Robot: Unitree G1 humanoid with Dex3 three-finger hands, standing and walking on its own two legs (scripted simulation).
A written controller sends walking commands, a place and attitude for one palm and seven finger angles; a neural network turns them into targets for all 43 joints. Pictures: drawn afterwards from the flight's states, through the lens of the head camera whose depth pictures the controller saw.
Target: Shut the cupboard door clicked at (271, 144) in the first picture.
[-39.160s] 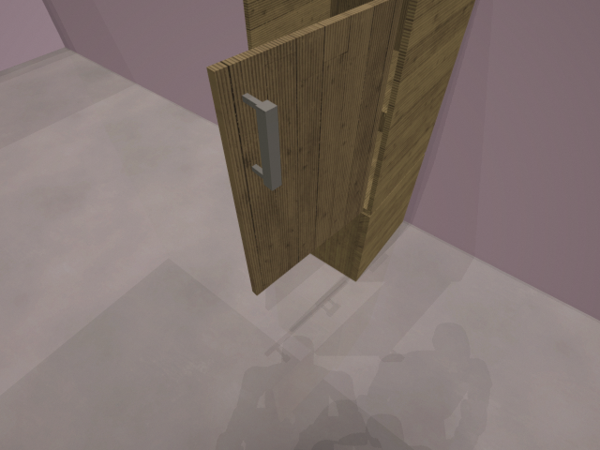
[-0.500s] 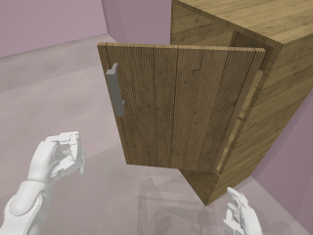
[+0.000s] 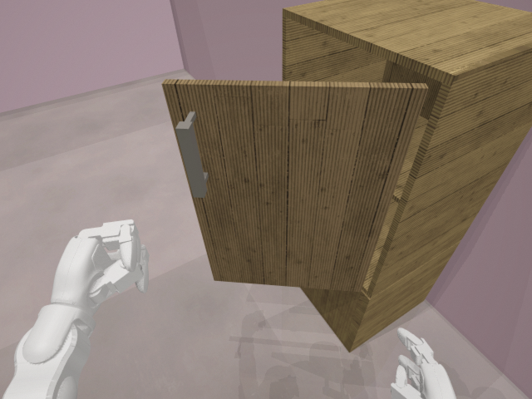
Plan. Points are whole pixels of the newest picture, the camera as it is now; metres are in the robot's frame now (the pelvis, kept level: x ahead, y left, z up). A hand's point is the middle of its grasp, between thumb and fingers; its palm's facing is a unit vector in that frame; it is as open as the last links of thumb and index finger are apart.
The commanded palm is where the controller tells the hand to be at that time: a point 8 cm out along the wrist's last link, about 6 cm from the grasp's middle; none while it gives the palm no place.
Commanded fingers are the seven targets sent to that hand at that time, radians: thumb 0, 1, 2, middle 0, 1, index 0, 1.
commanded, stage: bring the fist close to the handle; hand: left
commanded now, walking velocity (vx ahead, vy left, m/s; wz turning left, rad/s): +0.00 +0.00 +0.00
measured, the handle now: (195, 155) +0.48 +0.18 +0.13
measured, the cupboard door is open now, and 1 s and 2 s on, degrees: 53 53 49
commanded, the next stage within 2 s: push the door shut along its arc in 1.40 s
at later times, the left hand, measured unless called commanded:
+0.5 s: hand (168, 231) +0.30 +0.17 +0.14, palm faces +0.01 -1.00 -0.03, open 3.1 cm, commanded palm +0.28 +0.22 +0.14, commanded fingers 0.00 0.90 0.90 -1.30 -1.50 -1.30 -1.50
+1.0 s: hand (192, 189) +0.37 +0.16 +0.15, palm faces +0.03 -1.00 -0.04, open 3.1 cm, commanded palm +0.35 +0.21 +0.14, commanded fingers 0.00 0.90 0.90 -1.30 -1.50 -1.30 -1.50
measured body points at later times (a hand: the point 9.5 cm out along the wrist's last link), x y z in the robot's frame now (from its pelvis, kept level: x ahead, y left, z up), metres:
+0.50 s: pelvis +0.02 +0.00 +0.00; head +0.01 -0.02 +0.45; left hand +0.29 +0.23 +0.14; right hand +0.19 -0.23 -0.07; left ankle +0.03 +0.09 -0.73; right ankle +0.01 -0.08 -0.73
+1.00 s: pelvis +0.02 +0.00 +0.00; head +0.01 -0.02 +0.45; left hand +0.37 +0.21 +0.15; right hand +0.18 -0.24 -0.09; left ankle +0.03 +0.09 -0.73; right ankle +0.01 -0.08 -0.73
